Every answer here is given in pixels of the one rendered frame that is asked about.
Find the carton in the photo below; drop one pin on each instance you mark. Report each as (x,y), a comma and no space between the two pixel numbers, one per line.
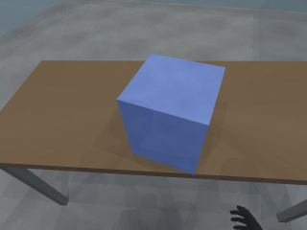
(167,108)

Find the right robot hand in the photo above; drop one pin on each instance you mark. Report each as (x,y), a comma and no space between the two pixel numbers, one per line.
(249,220)

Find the table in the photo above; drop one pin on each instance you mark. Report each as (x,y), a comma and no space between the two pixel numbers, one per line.
(65,117)

